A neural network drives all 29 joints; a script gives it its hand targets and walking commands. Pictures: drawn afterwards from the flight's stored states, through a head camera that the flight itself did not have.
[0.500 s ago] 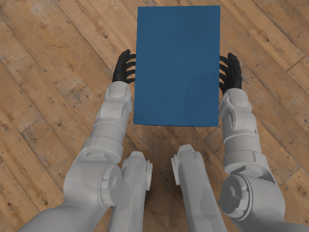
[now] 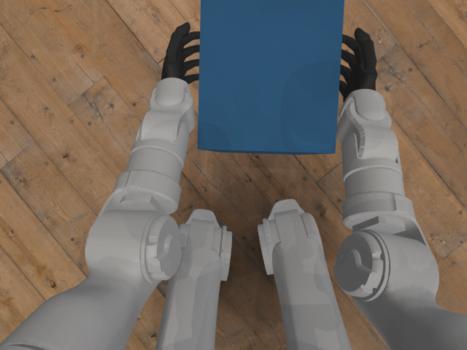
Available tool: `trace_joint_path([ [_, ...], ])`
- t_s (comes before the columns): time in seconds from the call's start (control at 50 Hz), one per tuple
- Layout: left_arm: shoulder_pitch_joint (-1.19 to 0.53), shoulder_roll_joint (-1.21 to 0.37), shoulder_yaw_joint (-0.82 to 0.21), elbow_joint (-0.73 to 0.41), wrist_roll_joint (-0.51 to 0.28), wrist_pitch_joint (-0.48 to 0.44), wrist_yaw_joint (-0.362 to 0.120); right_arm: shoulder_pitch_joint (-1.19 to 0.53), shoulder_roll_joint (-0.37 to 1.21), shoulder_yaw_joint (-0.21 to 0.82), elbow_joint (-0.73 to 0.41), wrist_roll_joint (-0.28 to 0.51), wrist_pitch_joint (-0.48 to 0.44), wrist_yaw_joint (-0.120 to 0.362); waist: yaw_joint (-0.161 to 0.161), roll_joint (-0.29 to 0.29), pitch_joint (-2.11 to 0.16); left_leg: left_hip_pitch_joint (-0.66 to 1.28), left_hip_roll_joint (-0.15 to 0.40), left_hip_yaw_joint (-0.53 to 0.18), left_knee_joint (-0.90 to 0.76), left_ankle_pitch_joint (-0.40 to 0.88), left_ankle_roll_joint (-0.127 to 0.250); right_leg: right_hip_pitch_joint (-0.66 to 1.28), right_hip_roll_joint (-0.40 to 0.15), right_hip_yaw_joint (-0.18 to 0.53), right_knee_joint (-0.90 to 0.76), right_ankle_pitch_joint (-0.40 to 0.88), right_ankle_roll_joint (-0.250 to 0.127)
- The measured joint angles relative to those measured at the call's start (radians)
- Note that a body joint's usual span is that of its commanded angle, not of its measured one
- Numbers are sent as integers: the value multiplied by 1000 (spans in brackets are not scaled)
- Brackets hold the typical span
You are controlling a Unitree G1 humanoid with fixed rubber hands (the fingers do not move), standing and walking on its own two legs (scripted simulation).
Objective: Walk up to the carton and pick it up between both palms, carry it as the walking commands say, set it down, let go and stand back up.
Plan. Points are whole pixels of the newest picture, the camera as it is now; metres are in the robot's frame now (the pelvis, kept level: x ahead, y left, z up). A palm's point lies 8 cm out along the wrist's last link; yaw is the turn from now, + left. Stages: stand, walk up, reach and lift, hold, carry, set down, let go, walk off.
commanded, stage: set down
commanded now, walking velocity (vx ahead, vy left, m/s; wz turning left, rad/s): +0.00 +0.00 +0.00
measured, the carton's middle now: (264, 78) +0.53 -0.07 -0.20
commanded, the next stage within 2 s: none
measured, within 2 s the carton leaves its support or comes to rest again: rests again in 1.74 s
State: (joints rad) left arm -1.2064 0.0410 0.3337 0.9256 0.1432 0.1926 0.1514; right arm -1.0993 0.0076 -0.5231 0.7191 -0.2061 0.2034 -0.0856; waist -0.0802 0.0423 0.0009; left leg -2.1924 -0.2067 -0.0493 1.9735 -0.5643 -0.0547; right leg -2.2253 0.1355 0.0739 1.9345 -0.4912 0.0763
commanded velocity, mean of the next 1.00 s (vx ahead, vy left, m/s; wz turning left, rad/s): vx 0.00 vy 0.00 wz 0.00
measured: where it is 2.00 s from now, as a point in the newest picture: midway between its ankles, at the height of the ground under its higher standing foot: (244, 270)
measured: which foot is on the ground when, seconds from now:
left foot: down 0.00-1.00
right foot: down 0.00-1.00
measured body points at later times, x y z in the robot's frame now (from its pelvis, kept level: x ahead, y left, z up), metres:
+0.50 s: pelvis +0.00 +0.00 -0.04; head +0.34 -0.01 +0.26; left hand +0.54 +0.07 -0.19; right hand +0.50 -0.20 -0.18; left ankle +0.10 +0.11 -0.40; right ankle +0.12 -0.12 -0.40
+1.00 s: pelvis +0.00 +0.00 -0.04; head +0.34 -0.01 +0.25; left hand +0.54 +0.07 -0.20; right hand +0.50 -0.20 -0.19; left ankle +0.10 +0.11 -0.40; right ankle +0.12 -0.12 -0.40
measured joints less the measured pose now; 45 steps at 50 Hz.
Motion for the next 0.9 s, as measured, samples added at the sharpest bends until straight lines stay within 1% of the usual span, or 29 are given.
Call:
trace_joint_path([
  [0.12,-21,13,-23,9,-19,-1,5,-10,-11,13,-3,18,1,-8,3,-2,29,-37,0,5,43,-11,0,-37,5,-1,41,-8,5],
  [0.24,-58,33,-47,23,-41,-4,13,-43,-29,20,19,38,-11,-13,0,-8,70,-67,-3,10,85,-16,-1,-65,7,-4,80,-13,10],
  [0.3,-79,38,-66,28,-56,-6,23,-54,-48,33,19,60,-12,-13,-3,-12,109,-62,-13,9,106,-19,-3,-57,-3,-9,104,-23,8],
  [0.36,-89,52,-91,22,-74,-7,27,-69,-51,36,17,83,-13,-20,-1,-26,151,-45,-9,5,128,-28,-5,-41,0,-17,120,-27,7],
  [0.42,-91,62,-107,24,-86,-7,33,-87,-55,35,30,93,-10,-22,-2,-23,170,-39,-9,4,142,-33,-3,-32,-1,-22,131,-31,7],
  [0.58,-93,57,-107,64,-93,-1,39,-73,-59,30,64,80,-12,-16,-9,-4,109,-66,-12,11,153,-36,2,-57,-8,-20,145,-41,10],
  [0.76,-97,37,-53,105,-26,-6,31,-75,-58,0,97,40,-5,2,-7,-14,100,-70,-7,13,148,-30,-4,-66,-8,-21,145,-31,1],
  [0.82,-86,42,-56,103,-27,-9,28,-79,-54,1,106,36,-7,-1,-3,-16,110,-67,-5,13,149,-31,-4,-64,-10,-22,146,-31,-2],
  [0.9,-79,55,-75,95,-56,-17,28,-87,-53,13,112,45,-16,-11,-1,-9,126,-63,-6,14,154,-34,-3,-58,-15,-25,151,-37,-4],
])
